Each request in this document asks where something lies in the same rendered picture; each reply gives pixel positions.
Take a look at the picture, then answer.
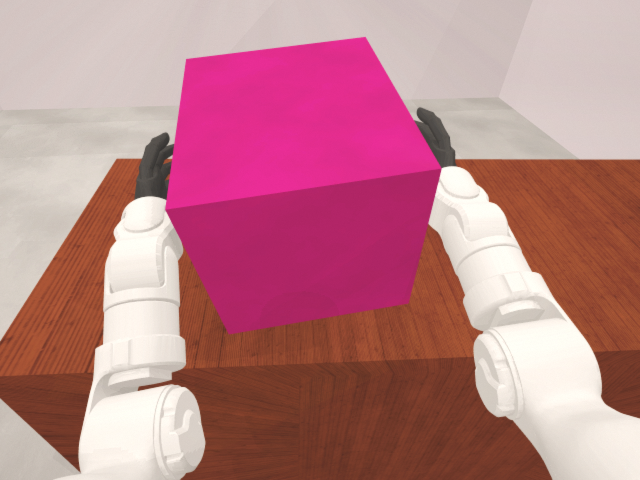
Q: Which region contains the left robot upper arm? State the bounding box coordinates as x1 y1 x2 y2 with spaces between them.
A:
54 384 205 480

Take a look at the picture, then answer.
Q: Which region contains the robot left hand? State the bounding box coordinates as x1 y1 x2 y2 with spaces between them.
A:
134 132 174 200

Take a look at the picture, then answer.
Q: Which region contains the robot right hand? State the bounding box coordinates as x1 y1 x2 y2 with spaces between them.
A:
414 107 457 168

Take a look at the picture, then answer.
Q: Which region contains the robot right forearm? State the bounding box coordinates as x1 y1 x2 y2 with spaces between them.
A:
428 166 602 394

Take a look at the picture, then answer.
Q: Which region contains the carton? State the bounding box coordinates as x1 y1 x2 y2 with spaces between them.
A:
165 37 442 334

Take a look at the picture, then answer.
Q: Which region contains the pedestal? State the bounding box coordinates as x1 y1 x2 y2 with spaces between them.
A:
0 159 640 480

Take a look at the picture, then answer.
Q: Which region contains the right robot upper arm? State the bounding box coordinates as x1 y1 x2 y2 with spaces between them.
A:
474 318 640 480

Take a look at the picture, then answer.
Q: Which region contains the robot left forearm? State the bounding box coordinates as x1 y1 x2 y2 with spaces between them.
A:
79 196 186 474

